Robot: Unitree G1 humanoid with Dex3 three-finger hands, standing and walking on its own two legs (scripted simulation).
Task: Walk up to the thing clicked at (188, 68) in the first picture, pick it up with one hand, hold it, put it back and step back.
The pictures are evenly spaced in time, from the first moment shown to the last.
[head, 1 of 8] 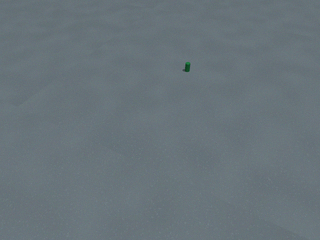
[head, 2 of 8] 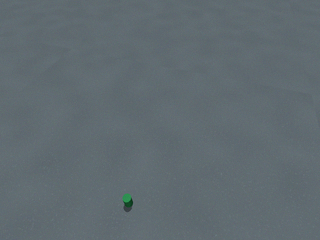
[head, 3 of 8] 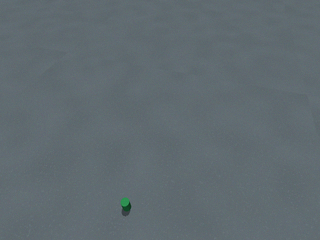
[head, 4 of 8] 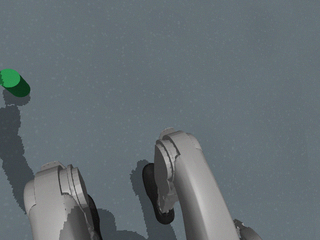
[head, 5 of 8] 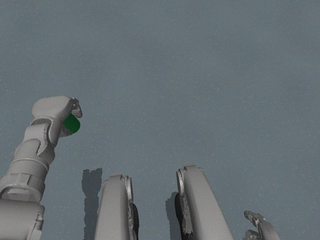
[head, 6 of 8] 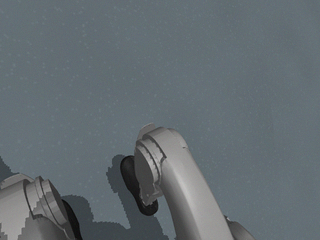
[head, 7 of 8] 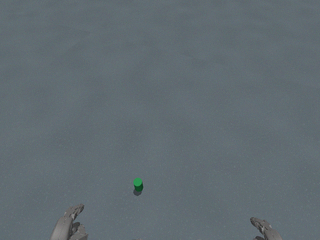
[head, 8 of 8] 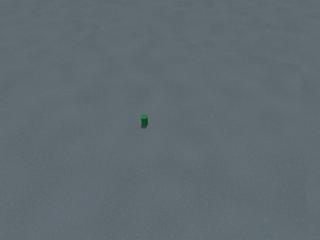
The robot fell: no
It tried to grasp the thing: yes
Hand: left
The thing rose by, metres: 0.67
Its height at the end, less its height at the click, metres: +0.00
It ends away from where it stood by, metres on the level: 0.01
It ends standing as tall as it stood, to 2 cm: yes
